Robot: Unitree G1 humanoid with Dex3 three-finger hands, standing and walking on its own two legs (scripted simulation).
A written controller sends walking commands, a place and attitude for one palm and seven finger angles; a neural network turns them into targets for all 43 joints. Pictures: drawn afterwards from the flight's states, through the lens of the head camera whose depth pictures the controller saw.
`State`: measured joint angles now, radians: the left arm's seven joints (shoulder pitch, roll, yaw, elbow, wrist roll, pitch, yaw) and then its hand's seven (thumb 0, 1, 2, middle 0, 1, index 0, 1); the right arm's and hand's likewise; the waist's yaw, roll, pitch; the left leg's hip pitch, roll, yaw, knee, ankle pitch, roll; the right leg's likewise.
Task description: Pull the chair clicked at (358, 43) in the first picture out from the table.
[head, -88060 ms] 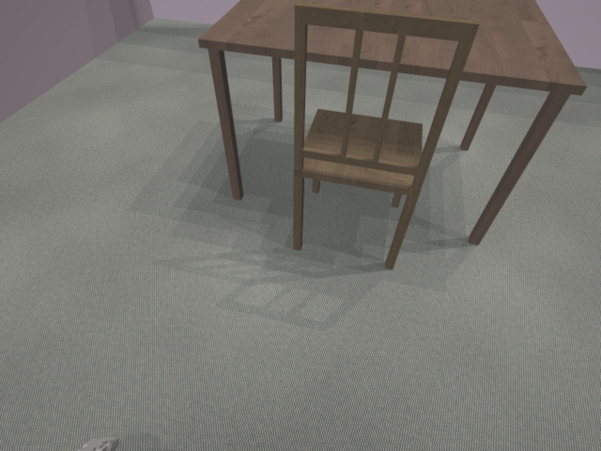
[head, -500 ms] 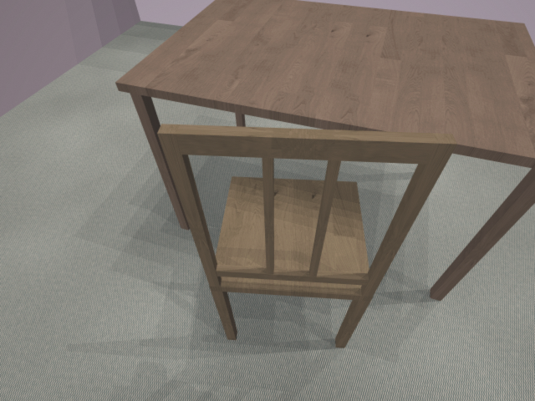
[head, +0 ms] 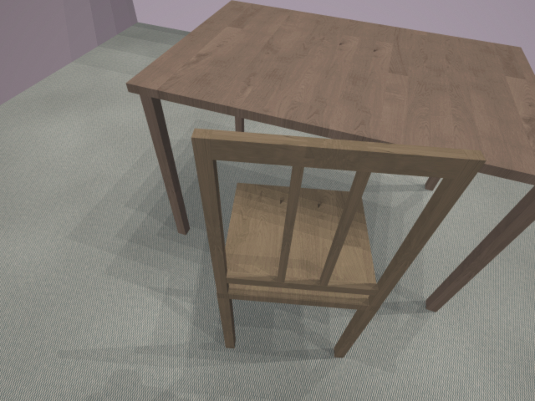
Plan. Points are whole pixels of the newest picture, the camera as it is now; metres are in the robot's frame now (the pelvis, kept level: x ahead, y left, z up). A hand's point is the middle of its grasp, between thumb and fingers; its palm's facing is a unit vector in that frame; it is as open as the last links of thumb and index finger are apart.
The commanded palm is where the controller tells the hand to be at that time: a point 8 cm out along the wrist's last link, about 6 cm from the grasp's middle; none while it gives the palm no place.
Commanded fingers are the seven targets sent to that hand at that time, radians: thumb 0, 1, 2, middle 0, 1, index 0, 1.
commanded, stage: look again from close up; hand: left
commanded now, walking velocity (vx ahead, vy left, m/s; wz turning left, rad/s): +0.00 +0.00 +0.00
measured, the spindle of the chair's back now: (287, 233) +0.44 -0.01 -0.05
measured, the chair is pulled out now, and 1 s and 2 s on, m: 0.12 0.12 0.12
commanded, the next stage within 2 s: raise the hand toward the chair's back in 0.40 s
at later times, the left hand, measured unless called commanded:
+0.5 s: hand out of the picture -0.01 +0.17 -0.18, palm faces +0.01 -0.98 -0.18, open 7.4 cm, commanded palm +0.09 +0.22 -0.07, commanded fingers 0.00 0.88 0.89 -0.20 -0.30 -0.20 -0.30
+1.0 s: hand out of the picture +0.12 +0.16 -0.07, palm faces +0.15 -0.99 -0.06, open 9.9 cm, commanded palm +0.12 +0.21 -0.06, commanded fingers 0.00 0.29 0.64 -0.14 -0.20 -0.14 -0.20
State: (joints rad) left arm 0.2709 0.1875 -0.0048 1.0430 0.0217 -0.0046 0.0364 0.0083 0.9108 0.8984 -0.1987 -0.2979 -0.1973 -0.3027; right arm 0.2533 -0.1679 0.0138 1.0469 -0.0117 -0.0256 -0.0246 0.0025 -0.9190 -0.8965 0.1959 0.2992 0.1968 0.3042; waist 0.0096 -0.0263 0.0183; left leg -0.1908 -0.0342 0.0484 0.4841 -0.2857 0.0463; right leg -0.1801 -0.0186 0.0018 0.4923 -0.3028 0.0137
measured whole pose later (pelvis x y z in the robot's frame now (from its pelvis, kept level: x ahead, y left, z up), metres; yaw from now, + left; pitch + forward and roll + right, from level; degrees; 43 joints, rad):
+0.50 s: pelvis +0.00 +0.00 +0.00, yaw +0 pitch -1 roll +0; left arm 0.31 0.16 -0.02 1.11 0.02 -0.01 0.04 0.01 0.91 0.90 -0.20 -0.30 -0.20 -0.30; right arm 0.26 -0.16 0.02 1.11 0.00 -0.03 -0.03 0.00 -0.92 -0.90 0.20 0.30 0.20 0.30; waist 0.01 -0.03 0.03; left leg -0.15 -0.04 0.06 0.44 -0.26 0.05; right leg -0.15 -0.02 0.01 0.46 -0.29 0.01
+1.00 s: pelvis -0.05 -0.05 -0.10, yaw +3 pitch +13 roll -1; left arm 0.49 0.20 0.17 0.07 -0.24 -0.52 -0.24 0.02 0.52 0.73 -0.17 -0.24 -0.16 -0.24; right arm 0.15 -0.27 -0.06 0.47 0.03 -0.26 -0.04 0.01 -0.91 -0.90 0.19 0.30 0.19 0.30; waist 0.03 -0.03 -0.15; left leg -0.93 0.02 -0.05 1.22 -0.52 -0.03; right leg -0.89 0.02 -0.11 1.21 -0.56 -0.07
